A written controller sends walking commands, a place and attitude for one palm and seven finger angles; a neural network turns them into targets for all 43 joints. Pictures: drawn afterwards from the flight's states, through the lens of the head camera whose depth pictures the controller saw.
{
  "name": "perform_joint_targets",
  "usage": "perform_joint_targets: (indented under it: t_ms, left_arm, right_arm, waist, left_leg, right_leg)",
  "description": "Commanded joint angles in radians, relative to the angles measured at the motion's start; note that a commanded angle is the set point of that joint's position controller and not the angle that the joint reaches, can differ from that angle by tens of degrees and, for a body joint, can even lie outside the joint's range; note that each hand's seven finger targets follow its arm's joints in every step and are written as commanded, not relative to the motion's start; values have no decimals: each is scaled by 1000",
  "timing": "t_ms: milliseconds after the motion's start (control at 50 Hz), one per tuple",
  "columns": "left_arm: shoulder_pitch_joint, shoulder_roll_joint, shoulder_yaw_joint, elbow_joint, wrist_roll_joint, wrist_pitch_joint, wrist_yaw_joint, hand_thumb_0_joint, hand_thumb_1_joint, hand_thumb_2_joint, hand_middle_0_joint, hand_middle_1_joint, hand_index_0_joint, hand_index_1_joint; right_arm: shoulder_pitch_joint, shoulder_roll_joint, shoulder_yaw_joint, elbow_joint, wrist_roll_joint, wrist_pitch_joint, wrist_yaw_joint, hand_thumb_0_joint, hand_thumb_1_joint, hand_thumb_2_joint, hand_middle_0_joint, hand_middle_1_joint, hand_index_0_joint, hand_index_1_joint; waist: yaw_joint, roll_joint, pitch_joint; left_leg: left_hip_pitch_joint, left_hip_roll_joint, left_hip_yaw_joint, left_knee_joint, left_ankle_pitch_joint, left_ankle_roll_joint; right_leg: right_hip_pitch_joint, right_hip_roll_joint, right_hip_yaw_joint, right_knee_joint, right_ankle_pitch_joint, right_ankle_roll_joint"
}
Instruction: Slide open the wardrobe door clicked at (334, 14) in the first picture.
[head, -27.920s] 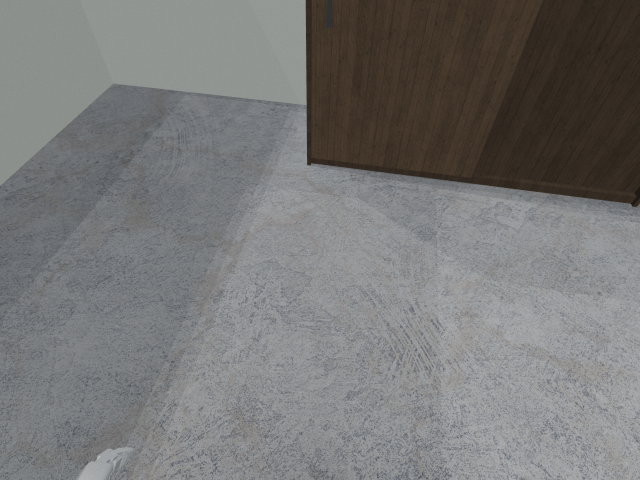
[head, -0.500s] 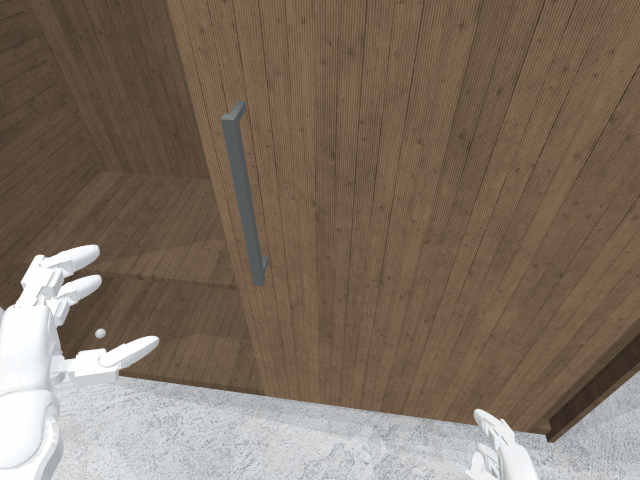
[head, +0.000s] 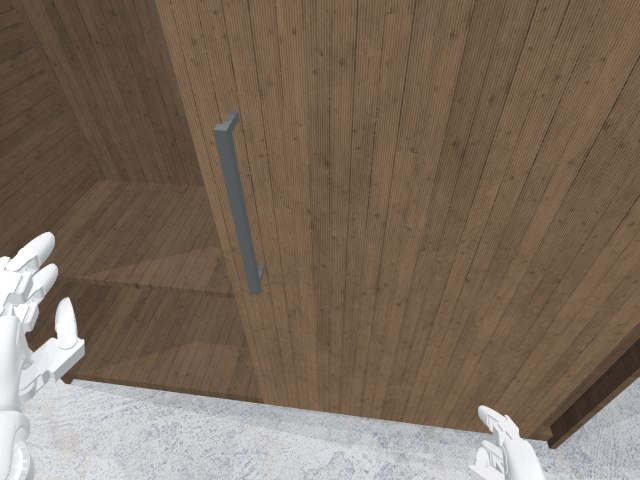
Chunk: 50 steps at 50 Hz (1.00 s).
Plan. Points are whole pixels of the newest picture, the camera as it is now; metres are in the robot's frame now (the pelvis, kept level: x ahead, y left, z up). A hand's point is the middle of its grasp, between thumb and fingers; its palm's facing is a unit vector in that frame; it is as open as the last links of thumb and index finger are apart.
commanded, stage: draw the hand back to the body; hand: left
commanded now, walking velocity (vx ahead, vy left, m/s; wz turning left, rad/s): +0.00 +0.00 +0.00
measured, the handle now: (245, 216) +0.47 +0.19 +0.08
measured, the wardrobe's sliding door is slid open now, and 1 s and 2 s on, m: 0.68 0.68 0.68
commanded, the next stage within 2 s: step back with the hand held close in 0.20 s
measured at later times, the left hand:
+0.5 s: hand (86, 332) +0.19 +0.26 +0.16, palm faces +0.42 -0.81 -0.41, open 7.4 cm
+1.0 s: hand out of the picture +0.10 +0.31 +0.15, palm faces +0.47 -0.76 -0.45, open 7.4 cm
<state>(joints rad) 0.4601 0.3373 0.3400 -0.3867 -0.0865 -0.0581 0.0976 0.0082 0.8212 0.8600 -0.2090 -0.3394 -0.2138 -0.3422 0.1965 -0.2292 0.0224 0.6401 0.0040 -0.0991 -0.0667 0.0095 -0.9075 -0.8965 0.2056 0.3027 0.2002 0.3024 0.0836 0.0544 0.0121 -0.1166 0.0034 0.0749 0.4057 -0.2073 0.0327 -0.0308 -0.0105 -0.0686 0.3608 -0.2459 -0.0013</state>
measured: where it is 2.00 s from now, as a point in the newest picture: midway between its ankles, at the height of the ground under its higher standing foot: outside the picture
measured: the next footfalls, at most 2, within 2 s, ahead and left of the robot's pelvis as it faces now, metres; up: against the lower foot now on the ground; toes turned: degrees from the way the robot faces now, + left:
right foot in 1.50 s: -0.19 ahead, -0.10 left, +0.00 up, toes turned +2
left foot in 1.70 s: -0.17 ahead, +0.15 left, +0.00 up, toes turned +1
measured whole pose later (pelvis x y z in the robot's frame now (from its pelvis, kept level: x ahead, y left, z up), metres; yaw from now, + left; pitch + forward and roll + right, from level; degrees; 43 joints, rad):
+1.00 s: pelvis -0.09 +0.03 -0.02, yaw +3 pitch -1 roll -3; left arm 0.50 0.39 0.44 -0.50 -0.02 -0.21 0.12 0.01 0.89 0.89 -0.21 -0.30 -0.21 -0.30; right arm 0.22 -0.21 0.01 0.56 0.01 -0.08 -0.08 0.01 -0.91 -0.90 0.21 0.30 0.20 0.30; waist 0.02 0.01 0.04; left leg -0.42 -0.02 0.05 0.58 -0.15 0.09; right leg -0.30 0.00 0.01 0.56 -0.25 0.03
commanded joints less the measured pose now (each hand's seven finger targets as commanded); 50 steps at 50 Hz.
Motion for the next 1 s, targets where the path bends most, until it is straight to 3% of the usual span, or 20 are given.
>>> perform_joint_targets:
  t_ms: [0,100,160,180,280,300,320,340,360,400,460,560,600,700,740,840,860,900,960,980]
  left_arm:
    - [-127,203,110,-233,2,-72,22,0,900,900,-200,-300,-200,-300]
    - [-129,208,113,-248,5,-81,28,0,900,900,-200,-300,-200,-300]
    - [-97,208,122,-212,3,-78,25,0,900,900,-200,-300,-200,-300]
    - [-100,189,108,-210,0,-79,22,0,900,900,-200,-300,-200,-300]
    - [-74,178,104,-178,-5,-77,13,0,900,900,-200,-300,-200,-300]
    - [-172,204,110,-219,-1,-84,16,0,900,900,-200,-300,-200,-300]
    - [-277,327,227,-278,8,-125,27,0,900,900,-200,-300,-200,-300]
    - [-162,244,168,-190,10,-129,20,0,900,900,-200,-300,-200,-300]
    - [-148,254,168,-213,17,-130,19,0,900,900,-200,-300,-200,-300]
    - [-73,201,126,-192,21,-125,16,0,900,900,-200,-300,-200,-300]
    - [-4,213,142,-247,19,-131,22,0,900,900,-200,-300,-200,-300]
    - [59,286,219,-342,14,-147,37,0,900,900,-200,-300,-200,-300]
    - [80,282,226,-342,11,-153,39,0,900,900,-200,-300,-200,-300]
    - [86,263,225,-325,14,-168,42,0,900,900,-200,-300,-200,-300]
    - [66,250,221,-324,25,-177,43,0,900,900,-200,-300,-200,-300]
    - [5,226,208,-310,54,-201,43,0,900,900,-200,-300,-200,-300]
    - [-7,256,233,-324,62,-210,45,0,900,900,-200,-300,-200,-300]
    - [0,240,220,-325,63,-225,42,0,900,900,-200,-300,-200,-300]
    - [-11,259,231,-370,60,-244,41,0,900,900,-200,-300,-200,-300]
    - [-16,236,208,-359,56,-246,40,0,900,900,-200,-300,-200,-300]
  right_arm:
    - [-136,-108,-43,-160,-7,-62,-13,0,-900,-900,200,300,200,300]
    - [-144,-101,-38,-152,-10,-76,-17,0,-900,-900,200,300,200,300]
    - [-144,-104,-42,-149,-9,-75,-18,0,-900,-900,200,300,200,300]
    - [-142,-100,-39,-150,-8,-74,-17,0,-900,-900,200,300,200,300]
    - [-142,-101,-44,-150,-7,-65,-13,0,-900,-900,200,300,200,300]
    - [-146,-107,-44,-148,-7,-66,-14,0,-900,-900,200,300,200,300]
    - [-166,-125,-42,-189,1,-42,-15,0,-900,-900,200,300,200,300]
    - [-150,-110,-42,-169,-7,-25,-18,0,-900,-900,200,300,200,300]
    - [-165,-110,-43,-179,-6,-18,-17,0,-900,-900,200,300,200,300]
    - [-140,-109,-47,-191,-6,5,-14,0,-900,-900,200,300,200,300]
    - [-132,-118,-58,-217,-3,24,-17,0,-900,-900,200,300,200,300]
    - [-126,-122,-67,-258,3,50,-25,0,-900,-900,200,300,200,300]
    - [-117,-119,-68,-269,6,56,-27,0,-900,-900,200,300,200,300]
    - [-105,-133,-74,-274,7,40,-30,0,-900,-900,200,300,200,300]
    - [-101,-144,-76,-271,6,26,-30,0,-900,-900,200,300,200,300]
    - [-92,-151,-77,-260,6,-14,-29,0,-900,-900,200,300,200,300]
    - [-96,-154,-82,-260,4,-22,-29,0,-900,-900,200,300,200,300]
    - [-83,-146,-80,-252,3,-33,-27,0,-900,-900,200,300,200,300]
    - [-76,-141,-84,-246,-2,-51,-24,0,-900,-900,200,300,200,300]
    - [-71,-132,-82,-240,-1,-55,-23,0,-900,-900,200,300,200,300]
  waist:
    - [-4,9,-69]
    - [-3,30,-54]
    - [-2,-14,-29]
    - [-5,9,-24]
    - [-4,-31,-21]
    - [-10,-21,-43]
    - [-41,-40,32]
    - [-46,-106,9]
    - [-41,-95,0]
    - [-48,-82,-61]
    - [-50,1,-151]
    - [-48,-19,-202]
    - [-50,-31,-197]
    - [-50,36,-166]
    - [-52,83,-144]
    - [-56,111,-66]
    - [-52,112,-71]
    - [-57,76,-65]
    - [-64,15,-108]
    - [-69,7,-97]
  left_leg:
    - [82,18,-59,-59,152,-2]
    - [84,14,-62,-61,140,-4]
    - [79,16,-56,-64,135,-3]
    - [72,17,-56,-68,131,-4]
    - [74,20,-51,-68,144,0]
    - [80,15,-53,-65,139,1]
    - [2,37,-65,-7,71,23]
    - [-9,33,-74,26,76,24]
    - [-1,30,-67,41,97,24]
    - [-7,38,-56,55,159,20]
    - [19,55,-57,44,275,19]
    - [-19,78,-91,28,345,20]
    - [-53,92,-102,17,339,23]
    - [-178,132,-145,-54,162,37]
    - [-291,158,-177,-111,-28,55]
    - [-550,208,-256,-218,-472,89]
    - [-559,203,-270,-220,-490,92]
    - [-563,199,-275,-208,-509,86]
    - [-430,142,-232,-119,-429,59]
    - [-409,122,-216,-88,-432,50]
  right_leg:
    - [-81,3,41,-68,151,-13]
    - [-85,3,42,-83,140,-15]
    - [-94,7,40,-96,137,-12]
    - [-87,3,40,-87,133,-12]
    - [-87,2,44,-90,151,-8]
    - [-85,2,47,-90,149,-9]
    - [-207,-54,139,-146,178,1]
    - [-208,-84,140,-139,205,-2]
    - [-215,-97,151,-131,281,5]
    - [-187,-106,128,-81,355,8]
    - [-161,-89,104,-24,378,11]
    - [-133,-54,88,43,358,7]
    - [-125,-44,87,68,347,9]
    - [-95,-12,79,134,212,14]
    - [-46,4,74,191,147,15]
    - [39,28,65,292,32,17]
    - [45,38,70,290,26,15]
    - [26,42,76,280,-6,10]
    - [-79,20,140,175,-12,-9]
    - [-125,5,164,143,-63,-20]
